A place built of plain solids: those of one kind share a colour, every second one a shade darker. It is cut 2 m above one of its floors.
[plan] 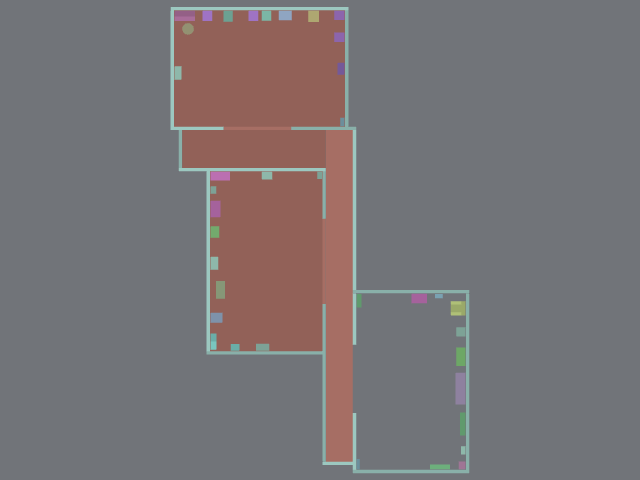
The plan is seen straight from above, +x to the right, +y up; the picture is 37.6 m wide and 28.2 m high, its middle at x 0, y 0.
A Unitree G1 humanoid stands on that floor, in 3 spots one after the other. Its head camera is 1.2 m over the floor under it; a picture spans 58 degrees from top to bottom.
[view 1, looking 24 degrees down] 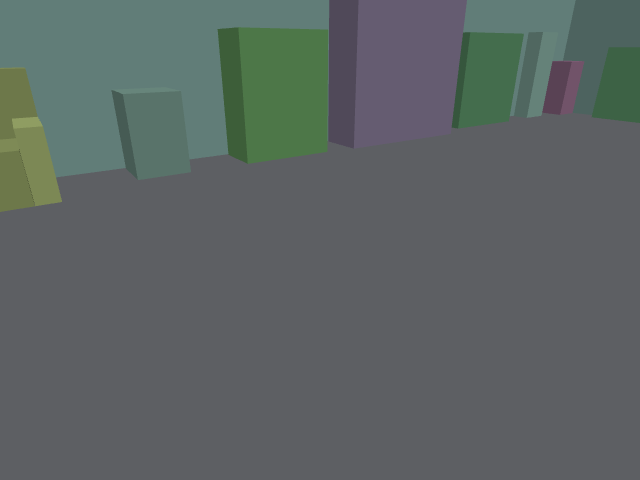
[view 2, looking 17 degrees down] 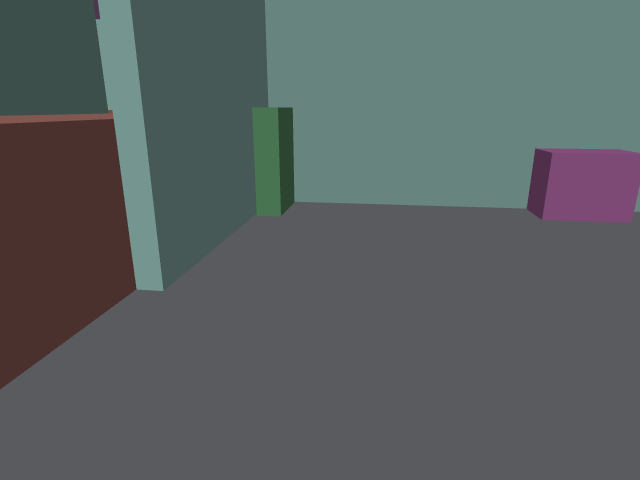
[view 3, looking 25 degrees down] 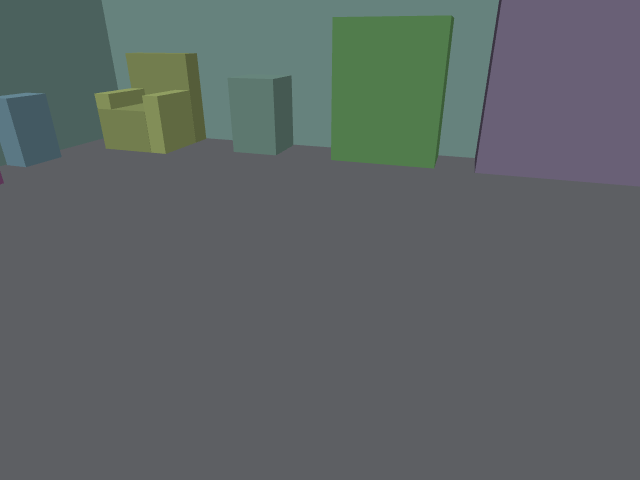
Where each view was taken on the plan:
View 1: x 3.57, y -4.30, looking -34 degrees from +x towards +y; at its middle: ground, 2.95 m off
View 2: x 3.57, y -8.70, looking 98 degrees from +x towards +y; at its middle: ground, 4.10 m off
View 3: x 3.57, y -7.63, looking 18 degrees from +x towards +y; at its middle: ground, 2.84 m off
